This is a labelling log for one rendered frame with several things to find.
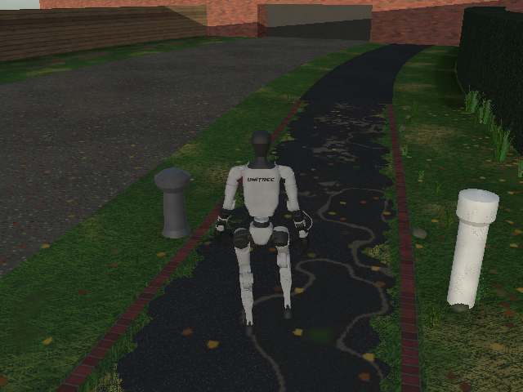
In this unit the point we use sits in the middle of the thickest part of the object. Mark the robot left hand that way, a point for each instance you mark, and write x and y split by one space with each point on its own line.
218 234

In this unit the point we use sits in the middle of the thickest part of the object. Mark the left robot foot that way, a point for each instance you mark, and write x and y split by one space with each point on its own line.
250 329

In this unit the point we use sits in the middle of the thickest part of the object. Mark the robot right hand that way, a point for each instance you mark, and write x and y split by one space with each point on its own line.
304 242

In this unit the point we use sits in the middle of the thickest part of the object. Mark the robot foot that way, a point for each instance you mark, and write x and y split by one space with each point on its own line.
250 329
288 313

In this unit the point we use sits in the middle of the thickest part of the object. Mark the left robot upper arm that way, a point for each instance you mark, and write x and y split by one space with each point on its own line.
235 173

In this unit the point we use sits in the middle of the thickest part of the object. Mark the right robot foot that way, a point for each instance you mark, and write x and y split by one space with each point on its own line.
288 313

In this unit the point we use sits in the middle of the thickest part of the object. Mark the robot right forearm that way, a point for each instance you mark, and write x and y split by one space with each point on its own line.
299 221

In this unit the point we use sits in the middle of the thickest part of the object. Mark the right robot upper arm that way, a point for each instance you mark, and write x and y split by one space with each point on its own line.
290 187

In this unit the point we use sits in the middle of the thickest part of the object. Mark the robot left forearm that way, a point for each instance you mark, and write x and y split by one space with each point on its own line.
223 217

